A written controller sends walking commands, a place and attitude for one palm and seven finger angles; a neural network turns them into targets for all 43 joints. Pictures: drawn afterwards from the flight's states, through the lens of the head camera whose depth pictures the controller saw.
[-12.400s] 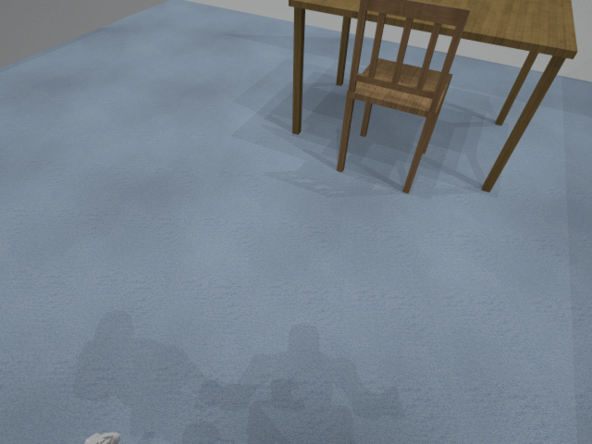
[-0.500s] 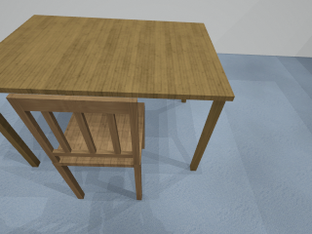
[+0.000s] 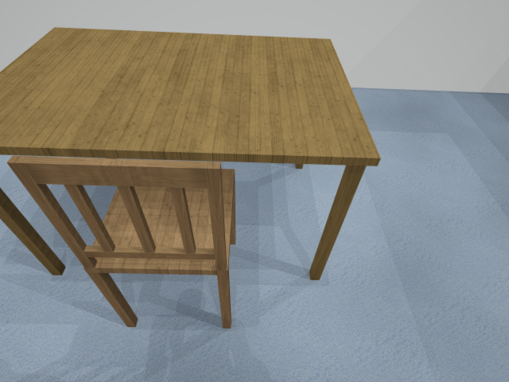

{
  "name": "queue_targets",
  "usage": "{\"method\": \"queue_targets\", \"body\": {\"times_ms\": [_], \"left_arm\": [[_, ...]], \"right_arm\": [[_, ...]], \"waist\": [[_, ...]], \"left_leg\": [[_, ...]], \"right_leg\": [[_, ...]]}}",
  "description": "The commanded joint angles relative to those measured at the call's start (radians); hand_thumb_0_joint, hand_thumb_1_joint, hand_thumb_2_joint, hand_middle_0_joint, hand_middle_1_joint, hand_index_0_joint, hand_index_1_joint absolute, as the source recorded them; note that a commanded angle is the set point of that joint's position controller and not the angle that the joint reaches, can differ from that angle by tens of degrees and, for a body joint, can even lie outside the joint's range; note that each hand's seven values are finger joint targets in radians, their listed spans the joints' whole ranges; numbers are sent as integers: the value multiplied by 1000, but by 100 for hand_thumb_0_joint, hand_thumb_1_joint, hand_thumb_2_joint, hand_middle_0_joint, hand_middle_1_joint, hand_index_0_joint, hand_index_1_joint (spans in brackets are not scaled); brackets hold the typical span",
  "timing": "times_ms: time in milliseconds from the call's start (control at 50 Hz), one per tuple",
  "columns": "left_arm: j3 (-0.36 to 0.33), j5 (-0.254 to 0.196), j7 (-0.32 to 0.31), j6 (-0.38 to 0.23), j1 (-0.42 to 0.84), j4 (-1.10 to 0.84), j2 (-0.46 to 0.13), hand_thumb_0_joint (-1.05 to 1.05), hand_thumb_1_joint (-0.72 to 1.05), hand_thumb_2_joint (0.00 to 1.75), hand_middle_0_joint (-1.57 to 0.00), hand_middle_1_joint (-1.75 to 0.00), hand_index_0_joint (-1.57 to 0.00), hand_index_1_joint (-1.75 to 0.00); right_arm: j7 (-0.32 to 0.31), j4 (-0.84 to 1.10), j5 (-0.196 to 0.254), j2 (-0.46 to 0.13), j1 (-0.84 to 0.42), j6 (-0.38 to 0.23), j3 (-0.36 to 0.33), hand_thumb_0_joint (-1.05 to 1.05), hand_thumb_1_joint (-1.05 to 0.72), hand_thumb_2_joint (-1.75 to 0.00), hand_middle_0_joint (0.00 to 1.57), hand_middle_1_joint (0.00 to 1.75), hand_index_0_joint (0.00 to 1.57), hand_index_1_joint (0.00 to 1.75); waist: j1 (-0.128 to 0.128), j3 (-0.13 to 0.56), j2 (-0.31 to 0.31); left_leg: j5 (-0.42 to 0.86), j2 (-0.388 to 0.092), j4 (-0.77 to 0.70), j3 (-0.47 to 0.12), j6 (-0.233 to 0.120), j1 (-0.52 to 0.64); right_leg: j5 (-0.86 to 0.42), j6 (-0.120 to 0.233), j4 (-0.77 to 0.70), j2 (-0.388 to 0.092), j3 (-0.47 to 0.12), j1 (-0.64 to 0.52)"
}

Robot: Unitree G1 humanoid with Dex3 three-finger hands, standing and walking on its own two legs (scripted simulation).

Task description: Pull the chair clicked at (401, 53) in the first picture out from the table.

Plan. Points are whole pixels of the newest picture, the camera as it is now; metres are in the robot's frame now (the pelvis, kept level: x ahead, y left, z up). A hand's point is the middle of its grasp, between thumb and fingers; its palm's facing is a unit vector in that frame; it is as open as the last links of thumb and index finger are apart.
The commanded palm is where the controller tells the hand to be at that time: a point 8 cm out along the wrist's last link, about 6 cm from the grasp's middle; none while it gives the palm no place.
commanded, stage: look again from close up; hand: left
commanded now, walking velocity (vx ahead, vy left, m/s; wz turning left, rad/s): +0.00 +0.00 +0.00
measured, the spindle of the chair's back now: (138, 220) +0.46 +0.30 -0.10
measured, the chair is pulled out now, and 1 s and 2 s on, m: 0.00 0.00 0.00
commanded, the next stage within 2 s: none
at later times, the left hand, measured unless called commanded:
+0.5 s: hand out of the picture -0.04 +0.14 -0.18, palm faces +0.04 -0.99 -0.14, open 7.4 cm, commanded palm none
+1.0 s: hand out of the picture -0.03 +0.13 -0.18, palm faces +0.05 -0.99 -0.15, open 7.4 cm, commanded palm none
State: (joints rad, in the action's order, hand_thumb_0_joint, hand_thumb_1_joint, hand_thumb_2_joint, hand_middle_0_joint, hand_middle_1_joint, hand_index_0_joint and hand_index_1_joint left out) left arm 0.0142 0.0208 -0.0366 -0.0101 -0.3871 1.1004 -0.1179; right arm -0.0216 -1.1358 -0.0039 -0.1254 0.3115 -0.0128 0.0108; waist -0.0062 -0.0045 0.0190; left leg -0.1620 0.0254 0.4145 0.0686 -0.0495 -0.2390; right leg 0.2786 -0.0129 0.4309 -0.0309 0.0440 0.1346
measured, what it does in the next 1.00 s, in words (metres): stands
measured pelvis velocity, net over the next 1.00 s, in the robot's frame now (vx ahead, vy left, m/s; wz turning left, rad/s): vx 0.01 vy -0.02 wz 0.00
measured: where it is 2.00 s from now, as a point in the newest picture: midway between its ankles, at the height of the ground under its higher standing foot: outside the picture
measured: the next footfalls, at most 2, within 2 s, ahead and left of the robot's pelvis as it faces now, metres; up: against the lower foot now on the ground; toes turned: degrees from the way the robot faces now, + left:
none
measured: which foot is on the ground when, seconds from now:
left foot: down 0.00-1.00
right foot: down 0.00-1.00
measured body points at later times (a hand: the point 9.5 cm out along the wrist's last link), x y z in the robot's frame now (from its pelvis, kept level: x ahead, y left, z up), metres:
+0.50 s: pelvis +0.00 -0.01 +0.00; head +0.00 +0.00 +0.45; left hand -0.04 +0.19 -0.16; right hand -0.01 -0.22 -0.16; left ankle +0.04 +0.09 -0.74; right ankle -0.03 -0.13 -0.74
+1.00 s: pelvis +0.01 -0.02 +0.00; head +0.01 -0.01 +0.45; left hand -0.03 +0.18 -0.16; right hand -0.01 -0.23 -0.16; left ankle +0.04 +0.09 -0.74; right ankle -0.03 -0.13 -0.74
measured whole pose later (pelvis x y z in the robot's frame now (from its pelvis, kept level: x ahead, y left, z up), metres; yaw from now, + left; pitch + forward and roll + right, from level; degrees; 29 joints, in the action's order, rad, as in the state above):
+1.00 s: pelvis +0.01 -0.02 +0.00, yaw +0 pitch -1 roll +0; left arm 0.01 0.02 -0.04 -0.02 -0.39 1.11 -0.11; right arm -0.03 -1.15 0.00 -0.12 0.31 -0.01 0.01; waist -0.01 -0.01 0.01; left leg -0.17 0.00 0.42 0.06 -0.02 -0.23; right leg 0.29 0.01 0.43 -0.01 0.05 0.12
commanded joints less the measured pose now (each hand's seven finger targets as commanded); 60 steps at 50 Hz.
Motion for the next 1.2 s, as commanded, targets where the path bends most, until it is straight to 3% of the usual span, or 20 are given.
{"method": "queue_targets", "body": {"times_ms": [0, 120, 300, 540, 780, 860, 1180], "left_arm": [[-18, -3, -6, -13, -107, -7, -73, 0, 90, 90, -20, -30, -20, -30], [-19, -5, -7, -17, -106, -7, -73, 0, 90, 90, -20, -30, -20, -30], [-17, -5, -7, -14, -107, -4, -71, 0, 90, 90, -20, -30, -20, -30], [-20, -5, -6, -14, -109, 0, -65, 0, 90, 90, -20, -30, -20, -30], [-20, -6, -6, -17, -108, 0, -68, 0, 90, 90, -20, -30, -20, -30], [-21, -7, -6, -18, -105, 0, -70, 0, 90, 90, -20, -30, -20, -30], [-21, -6, -6, -19, -105, 4, -73, 0, 90, 90, -20, -30, -20, -30]], "right_arm": [[-9, 21, -3, -90, 63, -12, -18, 0, -90, -90, 20, 30, 20, 30], [-10, 16, -3, -85, 71, -15, -17, 0, -90, -90, 20, 30, 20, 30], [-10, 15, -3, -80, 69, -10, -17, 0, -90, -90, 20, 30, 20, 30], [-13, 14, -5, -78, 72, -13, -17, 0, -90, -90, 20, 30, 20, 30], [-13, 10, -3, -73, 67, -12, -16, 0, -90, -90, 20, 30, 20, 30], [-14, 8, -4, -73, 69, -15, -15, 0, -90, -90, 20, 30, 20, 30], [-16, 7, -3, -77, 60, -15, -14, 0, -90, -90, 20, 30, 20, 30]], "waist": [[1, -96, -14], [2, -82, 1], [2, -117, -8], [2, -101, -26], [-1, -99, 7], [0, -87, -18], [-3, -90, -6]], "left_leg": [[-71, -123, -108, -139, 7, 12], [-2, -120, -86, -127, 7, 30], [-44, -117, -89, -126, 12, 18], [-28, -121, -90, -128, 12, 32], [16, -120, -72, -118, 13, 43], [33, -121, -70, -116, 14, 47], [72, -126, -61, -108, 17, 58]], "right_leg": [[-34, 40, -92, -71, -71, 112], [-59, 41, -94, -75, -74, 105], [-24, 43, -105, -71, -78, 130], [-42, 44, -98, -68, -78, 125], [-56, 45, -108, -71, -81, 120], [-72, 45, -104, -71, -81, 109], [-99, 43, -116, -72, -83, 100]]}}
